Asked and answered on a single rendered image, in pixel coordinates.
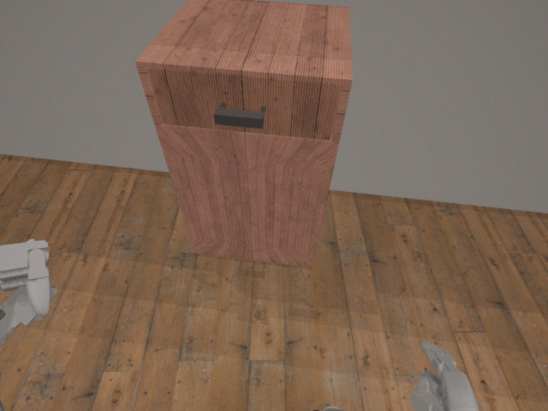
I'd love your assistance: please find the drawer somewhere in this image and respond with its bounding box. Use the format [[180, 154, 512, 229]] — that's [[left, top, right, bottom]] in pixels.
[[147, 67, 341, 140]]

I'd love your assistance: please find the cabinet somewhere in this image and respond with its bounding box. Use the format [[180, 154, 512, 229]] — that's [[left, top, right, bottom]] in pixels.
[[135, 0, 353, 268]]

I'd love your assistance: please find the handle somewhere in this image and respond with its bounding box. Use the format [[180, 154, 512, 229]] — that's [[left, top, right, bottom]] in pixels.
[[214, 103, 265, 129]]

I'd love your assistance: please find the left robot hand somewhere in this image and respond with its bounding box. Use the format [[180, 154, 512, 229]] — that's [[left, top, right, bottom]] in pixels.
[[0, 239, 57, 348]]

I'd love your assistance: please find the right robot hand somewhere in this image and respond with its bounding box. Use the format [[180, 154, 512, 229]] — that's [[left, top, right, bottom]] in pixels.
[[412, 341, 479, 411]]

